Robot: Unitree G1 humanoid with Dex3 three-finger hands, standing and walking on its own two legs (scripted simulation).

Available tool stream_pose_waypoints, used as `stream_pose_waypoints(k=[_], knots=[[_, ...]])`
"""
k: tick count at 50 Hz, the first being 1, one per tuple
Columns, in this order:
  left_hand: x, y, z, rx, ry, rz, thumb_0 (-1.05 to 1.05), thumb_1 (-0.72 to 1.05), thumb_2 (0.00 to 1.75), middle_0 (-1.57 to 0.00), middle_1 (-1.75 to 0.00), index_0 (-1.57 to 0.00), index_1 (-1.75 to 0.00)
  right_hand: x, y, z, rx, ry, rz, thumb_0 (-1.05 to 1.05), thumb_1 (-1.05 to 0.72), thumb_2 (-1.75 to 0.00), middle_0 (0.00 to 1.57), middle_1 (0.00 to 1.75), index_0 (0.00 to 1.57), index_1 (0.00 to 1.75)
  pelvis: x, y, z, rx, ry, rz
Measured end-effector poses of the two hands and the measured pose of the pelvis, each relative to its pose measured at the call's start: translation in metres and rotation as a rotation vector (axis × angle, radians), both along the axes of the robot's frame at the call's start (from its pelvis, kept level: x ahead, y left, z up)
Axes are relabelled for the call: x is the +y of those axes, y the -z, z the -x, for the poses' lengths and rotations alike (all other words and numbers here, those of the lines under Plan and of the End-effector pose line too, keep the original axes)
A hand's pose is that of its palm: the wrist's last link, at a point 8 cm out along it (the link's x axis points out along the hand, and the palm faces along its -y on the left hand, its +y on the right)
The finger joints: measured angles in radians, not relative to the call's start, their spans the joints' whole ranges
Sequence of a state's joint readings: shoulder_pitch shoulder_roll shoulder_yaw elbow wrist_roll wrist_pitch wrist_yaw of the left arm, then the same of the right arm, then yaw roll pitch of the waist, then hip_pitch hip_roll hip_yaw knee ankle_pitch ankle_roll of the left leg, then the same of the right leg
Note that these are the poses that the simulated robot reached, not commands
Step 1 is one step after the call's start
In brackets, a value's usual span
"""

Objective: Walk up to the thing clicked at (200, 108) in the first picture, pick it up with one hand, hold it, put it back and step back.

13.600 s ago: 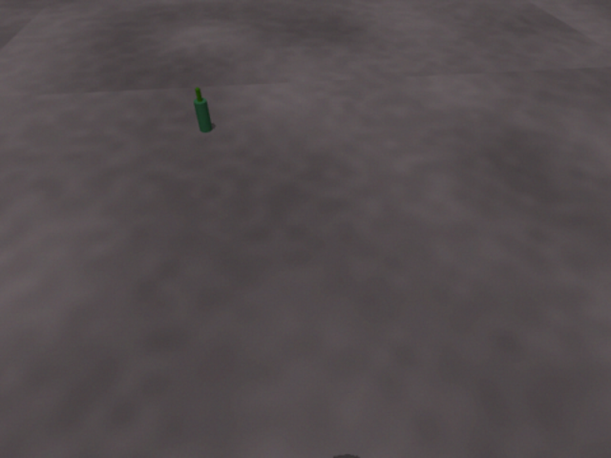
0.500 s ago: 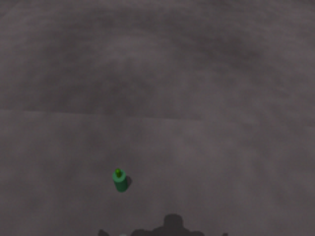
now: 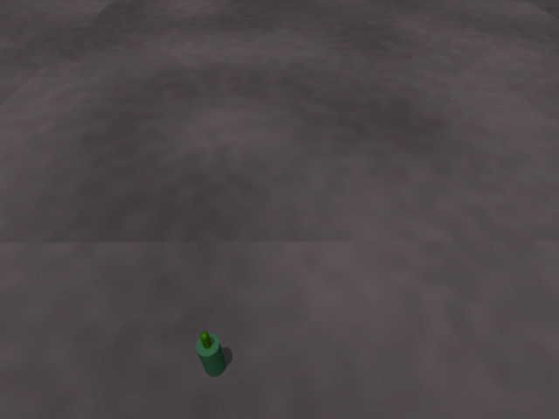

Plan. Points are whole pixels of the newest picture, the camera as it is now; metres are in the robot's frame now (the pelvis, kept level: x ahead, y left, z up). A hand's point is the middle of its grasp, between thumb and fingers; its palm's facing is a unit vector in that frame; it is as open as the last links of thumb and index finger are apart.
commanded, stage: stand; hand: left
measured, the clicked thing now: (210, 351) +0.47 +0.23 -0.63
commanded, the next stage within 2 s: none
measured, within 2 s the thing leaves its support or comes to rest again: neither
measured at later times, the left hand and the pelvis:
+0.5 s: hand out of the picture +0.12 +0.25 -0.13, palm faces -0.05 -0.94 -0.33, open 7.4 cm; pelvis +0.01 +0.00 +0.02, yaw +0 degrees
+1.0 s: hand out of the picture +0.09 +0.25 -0.14, palm faces -0.05 -0.94 -0.34, open 7.4 cm; pelvis +0.02 +0.00 +0.02, yaw +0 degrees
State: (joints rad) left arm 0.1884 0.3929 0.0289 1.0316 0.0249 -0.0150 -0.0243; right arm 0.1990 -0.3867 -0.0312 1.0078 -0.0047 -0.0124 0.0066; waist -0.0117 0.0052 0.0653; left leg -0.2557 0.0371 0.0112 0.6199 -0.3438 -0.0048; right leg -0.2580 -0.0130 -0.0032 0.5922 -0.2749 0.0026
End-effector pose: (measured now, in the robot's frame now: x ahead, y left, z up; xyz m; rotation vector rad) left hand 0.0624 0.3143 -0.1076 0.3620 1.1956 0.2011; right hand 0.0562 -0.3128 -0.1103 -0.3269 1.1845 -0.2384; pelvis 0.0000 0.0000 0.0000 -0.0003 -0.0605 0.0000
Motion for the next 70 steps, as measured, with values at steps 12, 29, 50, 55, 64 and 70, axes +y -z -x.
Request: stream_pose_waypoints(k=[12, 29, 50, 55, 64, 70], knots=[[-0.026, -0.006, -0.038, -0.025, 0.022, 0.058, 0.01, 0.9, 0.9, -0.21, -0.3, -0.21, -0.3, 0.012, -0.006, -0.016, 0.034, -0.008, -0.044, 0.0, -0.9, -0.9, 0.21, 0.3, 0.21, 0.3, -0.002, -0.015, -0.01, 0.012, -0.001, -0.006], [-0.018, -0.011, -0.048, -0.027, 0.018, 0.043, 0.01, 0.91, 0.9, -0.21, -0.3, -0.21, -0.3, 0.013, -0.015, -0.039, 0.006, -0.011, -0.036, 0.0, -0.9, -0.9, 0.2, 0.3, 0.21, 0.3, -0.001, -0.019, -0.014, 0.016, 0.001, -0.005], [-0.018, -0.005, -0.02, 0.068, -0.017, 0.042, 0.01, 0.91, 0.9, -0.21, -0.3, -0.21, -0.3, 0.015, -0.009, -0.033, 0.068, -0.011, -0.047, 0.0, -0.9, -0.9, 0.2, 0.3, 0.21, 0.3, -0.002, -0.02, -0.019, 0.032, -0.001, -0.004], [-0.02, -0.006, -0.027, 0.054, -0.011, 0.044, 0.01, 0.9, 0.9, -0.21, -0.3, -0.21, -0.3, 0.014, -0.009, -0.037, 0.061, -0.013, -0.046, 0.0, -0.9, -0.9, 0.2, 0.3, 0.21, 0.3, -0.002, -0.02, -0.021, 0.032, -0.001, -0.004], [-0.022, -0.008, -0.04, 0.024, -0.003, 0.041, 0.01, 0.9, 0.9, -0.21, -0.3, -0.21, -0.3, 0.012, -0.01, -0.043, 0.047, -0.014, -0.043, 0.0, -0.9, -0.9, 0.2, 0.3, 0.21, 0.3, -0.004, -0.02, -0.025, 0.032, -0.003, -0.003], [-0.022, -0.009, -0.043, 0.026, -0.003, 0.038, 0.01, 0.9, 0.9, -0.21, -0.3, -0.21, -0.3, 0.011, -0.01, -0.044, 0.05, -0.015, -0.043, 0.0, -0.9, -0.9, 0.2, 0.3, 0.21, 0.3, -0.005, -0.02, -0.027, 0.035, -0.002, -0.004]])
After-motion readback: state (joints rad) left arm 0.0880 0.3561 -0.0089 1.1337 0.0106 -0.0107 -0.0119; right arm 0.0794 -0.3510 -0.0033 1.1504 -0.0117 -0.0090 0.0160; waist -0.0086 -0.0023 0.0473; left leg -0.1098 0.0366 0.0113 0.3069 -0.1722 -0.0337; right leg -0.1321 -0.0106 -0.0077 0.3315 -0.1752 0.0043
